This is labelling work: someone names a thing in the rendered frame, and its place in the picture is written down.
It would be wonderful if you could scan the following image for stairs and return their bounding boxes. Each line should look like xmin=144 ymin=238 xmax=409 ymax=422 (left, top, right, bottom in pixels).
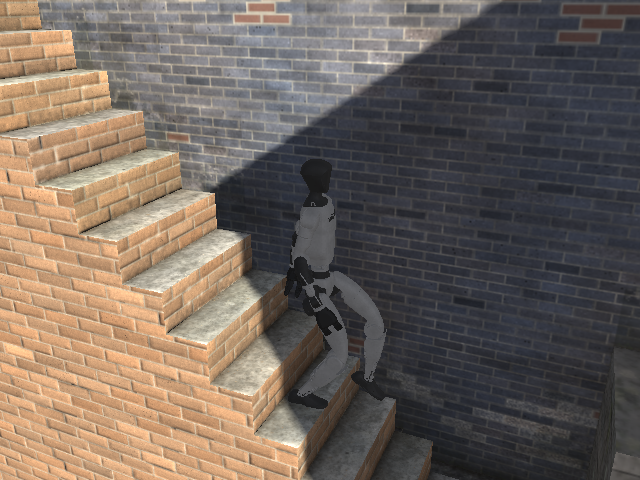
xmin=0 ymin=0 xmax=459 ymax=480

